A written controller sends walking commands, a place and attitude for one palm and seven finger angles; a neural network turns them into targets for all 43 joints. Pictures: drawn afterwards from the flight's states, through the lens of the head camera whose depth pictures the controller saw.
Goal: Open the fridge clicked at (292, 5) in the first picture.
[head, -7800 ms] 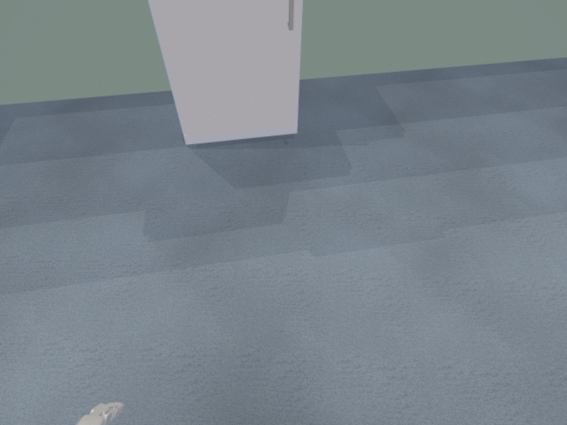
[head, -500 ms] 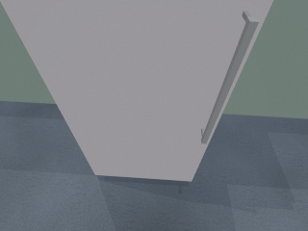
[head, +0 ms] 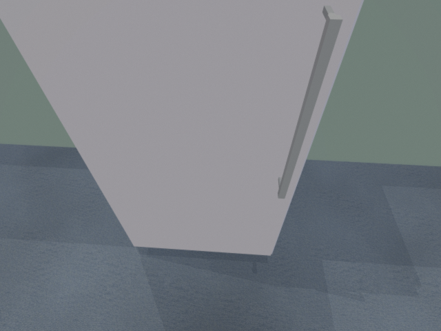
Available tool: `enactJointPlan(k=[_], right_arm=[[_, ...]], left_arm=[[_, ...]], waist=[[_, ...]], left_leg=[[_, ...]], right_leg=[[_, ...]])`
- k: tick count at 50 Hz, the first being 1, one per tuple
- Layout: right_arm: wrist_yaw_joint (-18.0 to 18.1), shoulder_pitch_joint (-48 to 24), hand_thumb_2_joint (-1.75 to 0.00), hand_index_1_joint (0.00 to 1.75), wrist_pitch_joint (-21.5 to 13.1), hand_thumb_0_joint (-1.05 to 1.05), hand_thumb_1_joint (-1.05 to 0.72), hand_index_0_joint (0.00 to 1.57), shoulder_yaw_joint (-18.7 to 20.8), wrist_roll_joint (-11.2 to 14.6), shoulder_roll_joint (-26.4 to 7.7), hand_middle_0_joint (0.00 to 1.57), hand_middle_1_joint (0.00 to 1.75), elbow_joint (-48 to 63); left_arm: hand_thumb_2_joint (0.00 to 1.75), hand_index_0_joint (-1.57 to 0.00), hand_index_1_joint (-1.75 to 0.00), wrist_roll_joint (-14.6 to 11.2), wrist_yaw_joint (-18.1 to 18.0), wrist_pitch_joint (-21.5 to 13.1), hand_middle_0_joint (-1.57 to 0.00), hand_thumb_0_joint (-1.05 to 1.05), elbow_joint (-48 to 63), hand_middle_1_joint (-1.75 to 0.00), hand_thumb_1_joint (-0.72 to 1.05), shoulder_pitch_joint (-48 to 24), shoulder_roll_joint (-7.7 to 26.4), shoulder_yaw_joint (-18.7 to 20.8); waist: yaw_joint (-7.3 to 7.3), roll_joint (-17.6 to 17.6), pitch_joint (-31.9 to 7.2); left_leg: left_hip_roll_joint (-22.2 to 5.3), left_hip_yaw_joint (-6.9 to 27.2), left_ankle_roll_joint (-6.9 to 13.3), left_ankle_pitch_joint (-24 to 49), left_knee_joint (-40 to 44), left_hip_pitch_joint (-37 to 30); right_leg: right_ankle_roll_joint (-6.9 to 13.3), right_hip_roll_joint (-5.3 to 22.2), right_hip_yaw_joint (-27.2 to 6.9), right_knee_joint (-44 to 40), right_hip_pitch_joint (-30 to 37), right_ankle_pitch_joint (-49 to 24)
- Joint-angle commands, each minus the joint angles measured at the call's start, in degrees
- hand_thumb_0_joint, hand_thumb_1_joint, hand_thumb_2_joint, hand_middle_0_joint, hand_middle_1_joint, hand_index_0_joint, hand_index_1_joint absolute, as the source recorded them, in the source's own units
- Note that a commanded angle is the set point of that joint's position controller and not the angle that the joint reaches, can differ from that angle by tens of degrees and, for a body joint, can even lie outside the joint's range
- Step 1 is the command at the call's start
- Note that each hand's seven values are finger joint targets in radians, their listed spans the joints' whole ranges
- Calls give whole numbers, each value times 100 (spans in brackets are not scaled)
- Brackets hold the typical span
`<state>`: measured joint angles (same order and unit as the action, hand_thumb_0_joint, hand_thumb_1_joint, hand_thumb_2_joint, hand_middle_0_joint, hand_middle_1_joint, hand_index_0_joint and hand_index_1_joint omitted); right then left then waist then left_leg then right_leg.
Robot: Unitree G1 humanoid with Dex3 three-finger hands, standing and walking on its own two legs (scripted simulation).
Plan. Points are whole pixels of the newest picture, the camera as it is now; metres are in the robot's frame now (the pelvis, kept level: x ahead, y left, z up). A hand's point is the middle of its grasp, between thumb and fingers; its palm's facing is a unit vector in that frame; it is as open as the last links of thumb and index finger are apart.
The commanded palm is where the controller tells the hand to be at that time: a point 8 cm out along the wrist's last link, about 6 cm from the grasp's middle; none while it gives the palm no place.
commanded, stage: look again from close up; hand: right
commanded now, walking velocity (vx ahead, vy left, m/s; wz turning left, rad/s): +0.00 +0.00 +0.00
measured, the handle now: (298, 127) +0.50 -0.13 +0.10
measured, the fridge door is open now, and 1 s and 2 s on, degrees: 0 0 0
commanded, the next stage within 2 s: raise the hand to about handle height in 0.22 s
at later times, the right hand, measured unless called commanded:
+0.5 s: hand (337, 311) +0.18 -0.18 -0.03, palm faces +0.26 +0.96 -0.11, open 7.6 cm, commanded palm +0.11 -0.24 -0.06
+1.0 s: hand (341, 313) +0.18 -0.20 -0.05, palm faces -0.01 +1.00 -0.05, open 10.1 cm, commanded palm +0.15 -0.26 -0.04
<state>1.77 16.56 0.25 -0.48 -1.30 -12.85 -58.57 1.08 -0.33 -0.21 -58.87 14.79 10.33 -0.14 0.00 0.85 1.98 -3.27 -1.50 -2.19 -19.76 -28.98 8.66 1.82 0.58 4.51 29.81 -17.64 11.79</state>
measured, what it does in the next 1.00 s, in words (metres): lowers itself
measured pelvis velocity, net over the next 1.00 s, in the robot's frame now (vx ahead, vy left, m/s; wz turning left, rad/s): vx -0.04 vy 0.04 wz -0.02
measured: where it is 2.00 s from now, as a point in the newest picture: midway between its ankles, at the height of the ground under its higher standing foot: outside the picture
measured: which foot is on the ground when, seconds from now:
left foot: down 0.00-1.00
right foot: down 0.00-1.00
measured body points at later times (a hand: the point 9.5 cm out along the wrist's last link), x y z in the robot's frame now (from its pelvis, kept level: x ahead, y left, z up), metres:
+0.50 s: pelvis -0.01 +0.02 -0.01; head +0.00 +0.02 +0.44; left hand +0.12 +0.27 -0.12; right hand +0.16 -0.23 -0.02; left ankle -0.05 +0.14 -0.73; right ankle +0.05 -0.10 -0.73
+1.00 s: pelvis -0.04 +0.04 -0.09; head +0.02 +0.03 +0.35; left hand +0.14 +0.28 -0.18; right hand +0.18 -0.25 -0.04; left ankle -0.05 +0.15 -0.73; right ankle +0.05 -0.10 -0.73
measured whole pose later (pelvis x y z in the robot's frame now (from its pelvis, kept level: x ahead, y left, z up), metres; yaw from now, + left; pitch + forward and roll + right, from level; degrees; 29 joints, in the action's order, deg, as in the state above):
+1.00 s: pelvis -0.04 +0.04 -0.09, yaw -1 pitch +14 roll +3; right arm -27.0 16.4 -21.4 18.3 20.6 -18.1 -8.4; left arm -1.6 -6.0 -13.8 -36.2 11.8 11.6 0.5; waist 0.7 -1.9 -7.1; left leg 0.9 -6.5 1.9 -35.0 -67.9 46.8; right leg -2.0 5.3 -3.0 67.7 -58.0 23.7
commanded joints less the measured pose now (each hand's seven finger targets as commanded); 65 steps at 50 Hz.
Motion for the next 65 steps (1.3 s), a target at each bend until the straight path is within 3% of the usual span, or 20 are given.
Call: enactJointPlan(k=[1,15,16,17,18,19,20,21,22,24,25,27,29,32,34,40,44,50,57,65], right_arm=[[18,265,-90,30,-120,0,-90,20,149,16,-687,20,30,148],[-10,106,-90,30,-156,0,-90,20,140,9,-900,20,30,-84],[224,472,-90,30,-199,0,-90,20,50,-42,-384,20,30,-154],[284,-3690,-89,32,-1406,0,-88,20,1372,1031,-2161,20,32,8501],[454,-824,-88,33,-1230,0,-85,20,1229,666,-1643,20,33,7169],[428,1046,-87,34,-604,0,-83,21,80,849,346,21,34,5582],[349,880,-86,36,-522,0,-81,21,163,994,498,21,36,5559],[299,-124,-85,37,-906,0,-78,21,674,1031,-163,21,37,6152],[161,151,-84,39,-1277,0,-76,21,1176,1081,-476,21,39,5658],[-405,1211,-82,42,-2125,0,-71,21,1487,1263,-142,21,42,4363],[-809,1803,-81,43,-2564,0,-69,22,1586,1322,-86,22,43,3923],[-1661,1526,-79,47,-3490,0,-64,22,1671,1482,-275,22,47,4061],[-2405,1354,-77,50,-3916,0,-60,22,1993,1630,-723,22,50,4109],[-2854,817,-74,54,-3419,0,-53,23,2531,2236,-1176,23,54,5077],[-2808,345,-72,57,-3274,0,-48,23,2529,2422,-1208,23,57,5884],[-2607,-925,-66,66,-3516,0,-34,24,2001,2198,-1278,24,66,6949],[-2847,-567,-62,72,-2954,0,-25,25,2182,2234,-1483,25,72,6258],[-2738,190,-56,81,-2204,0,-11,26,2931,2499,-1660,26,81,5872],[-2556,-36,-49,92,-2585,0,6,27,2569,2326,-1360,27,92,5822],[-2539,-400,-41,103,-2606,0,24,28,2705,2326,-1693,28,103,6132]], left_arm=[[90,-20,-30,-42,-66,-162,-20,0,275,-30,90,-17,973,191],[90,-20,-30,-60,-65,-154,-20,0,56,-30,90,-368,1125,188],[90,-20,-30,-90,-38,-140,-20,0,328,-30,90,-401,931,158],[90,-20,-30,-375,-303,-891,-20,0,2103,-30,90,2,1593,382],[90,-20,-30,-375,-518,-1400,-20,0,1941,-30,90,-514,1106,185],[90,-20,-30,-453,-515,-1528,-20,0,1689,-30,90,-450,762,151],[90,-20,-30,-490,-460,-1557,-20,0,1816,-30,90,-118,939,327],[90,-20,-30,-392,-449,-1555,-20,0,2205,-30,90,-387,1125,398],[90,-20,-30,-284,-484,-1531,-20,0,2259,-30,90,-412,1143,470],[90,-20,-30,-170,-409,-1473,-20,0,2430,-30,90,-631,1039,533],[90,-20,-30,-205,-298,-1477,-20,0,2597,-30,90,-717,982,569],[90,-20,-30,-157,-121,-1495,-20,0,2810,-30,90,-926,1003,636],[90,-20,-30,-220,-41,-1571,-20,0,3144,-30,90,-1018,1044,685],[90,-20,-30,-312,-155,-1526,-20,0,3647,-30,90,-1014,1080,672],[90,-20,-30,-328,-286,-1539,-20,0,3733,-30,90,-868,1004,604],[90,-20,-30,-217,-604,-1737,-20,0,3248,-30,90,-498,1026,462],[90,-20,-30,-291,-696,-1802,-20,0,3129,-30,90,-497,1109,420],[90,-20,-30,-307,-612,-1659,-20,0,3276,-30,90,-547,952,458],[90,-20,-30,-284,-474,-1653,-20,0,3269,-30,90,-337,1072,502],[90,-20,-30,-293,-462,-1654,-20,0,3355,-30,90,-166,1205,449]], waist=[[41,-157,-139],[47,-27,-37],[28,-190,162],[-628,-1078,-2708],[135,-1643,-2495],[-249,-1382,-1459],[-258,-913,-922],[-344,-376,-353],[-305,195,-266],[30,1172,-145],[320,1002,-232],[373,624,-761],[375,261,-1303],[428,-114,-2186],[276,-460,-2202],[-347,-371,-1845],[-195,-430,-1923],[242,-189,-2372],[36,-201,-2136],[40,-548,-2226]], left_leg=[[-188,241,346,359,554,430],[-296,388,341,686,813,472],[-451,672,307,1473,1002,667],[123,-258,429,2063,99,477],[264,-350,443,1130,-429,873],[304,-484,357,644,-563,1343],[286,-533,307,522,-539,1423],[299,-538,275,403,-237,1719],[350,-556,262,130,-220,2015],[475,-676,263,-272,-879,2805],[456,-591,321,-174,-1217,2883],[386,-359,352,-19,-1930,3344],[319,-15,356,-71,-2260,3459],[213,507,235,-415,-2162,3161],[245,613,182,-896,-2075,3463],[399,652,182,-926,-2231,4190],[373,610,187,-1079,-2101,4032],[336,424,102,98,-2158,3215],[476,-17,188,-155,-2311,3779],[568,-273,307,-255,-2360,3846]], right_leg=[[138,620,-805,-765,494,-231],[64,615,-674,-714,727,-614],[-113,644,-494,241,595,-1001],[-62,11,-466,-276,2194,-1460],[-36,366,-605,-427,2635,-1901],[-48,343,-592,-550,1956,-1589],[-133,233,-673,-439,1286,-1135],[-157,168,-670,-140,516,-253],[-157,67,-583,155,4,213],[-236,30,-529,853,-1117,339],[-263,-10,-476,1177,-1466,215],[-277,-28,-370,1933,-2036,255],[-223,-48,-306,2478,-2441,366],[-118,-86,-223,2834,-2510,507],[-73,-11,-283,2985,-2482,706],[50,206,-591,3438,-2716,801],[56,190,-614,3289,-2747,837],[13,143,-609,2945,-2475,143],[4,134,-622,2680,-2177,249],[-11,150,-753,2371,-1717,343]])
